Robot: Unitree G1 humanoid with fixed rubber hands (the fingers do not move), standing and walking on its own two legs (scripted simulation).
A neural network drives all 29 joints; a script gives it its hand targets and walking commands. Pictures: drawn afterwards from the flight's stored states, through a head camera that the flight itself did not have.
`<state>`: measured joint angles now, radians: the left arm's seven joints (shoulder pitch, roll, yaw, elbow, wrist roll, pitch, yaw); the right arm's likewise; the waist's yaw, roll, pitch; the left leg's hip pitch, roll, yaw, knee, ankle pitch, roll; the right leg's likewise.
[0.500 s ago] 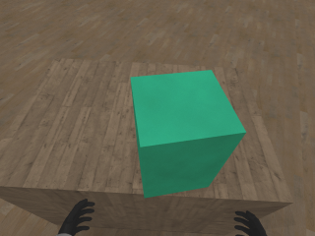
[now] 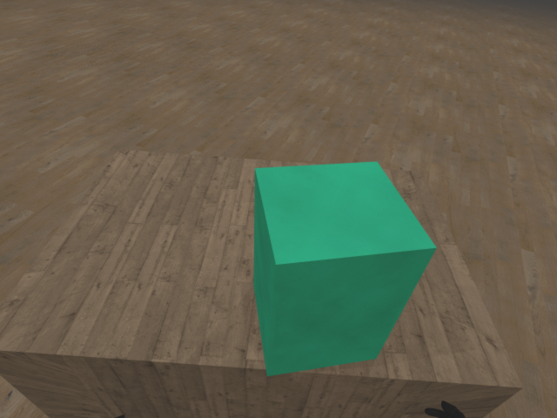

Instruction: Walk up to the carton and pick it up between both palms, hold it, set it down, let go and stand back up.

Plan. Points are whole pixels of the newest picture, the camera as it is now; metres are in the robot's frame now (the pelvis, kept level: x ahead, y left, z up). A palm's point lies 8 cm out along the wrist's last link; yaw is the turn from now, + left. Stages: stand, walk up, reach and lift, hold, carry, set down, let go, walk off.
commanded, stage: stand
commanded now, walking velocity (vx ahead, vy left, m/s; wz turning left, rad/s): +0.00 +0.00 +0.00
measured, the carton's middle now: (320, 271) +0.37 -0.02 +0.03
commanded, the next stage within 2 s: none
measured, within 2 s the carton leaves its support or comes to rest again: neither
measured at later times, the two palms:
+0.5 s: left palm out of the picture +0.07 +0.29 -0.10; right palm out of the picture +0.14 -0.23 -0.09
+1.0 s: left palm out of the picture +0.06 +0.29 -0.10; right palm out of the picture +0.13 -0.23 -0.10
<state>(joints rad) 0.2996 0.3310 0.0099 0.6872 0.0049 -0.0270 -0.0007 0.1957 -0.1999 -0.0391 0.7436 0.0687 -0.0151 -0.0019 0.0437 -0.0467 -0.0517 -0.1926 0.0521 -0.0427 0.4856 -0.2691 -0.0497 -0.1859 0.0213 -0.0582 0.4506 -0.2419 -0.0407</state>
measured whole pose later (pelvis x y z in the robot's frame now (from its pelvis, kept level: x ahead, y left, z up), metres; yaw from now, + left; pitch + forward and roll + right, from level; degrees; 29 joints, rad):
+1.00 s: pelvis +0.00 +0.00 +0.00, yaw +0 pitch -2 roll -1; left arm 0.32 0.33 0.01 0.77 0.00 -0.04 0.00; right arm 0.20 -0.20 -0.05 0.80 0.07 -0.01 0.00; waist 0.04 0.01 -0.02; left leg -0.19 0.05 -0.04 0.49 -0.27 -0.04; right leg -0.18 0.01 -0.06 0.45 -0.24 -0.03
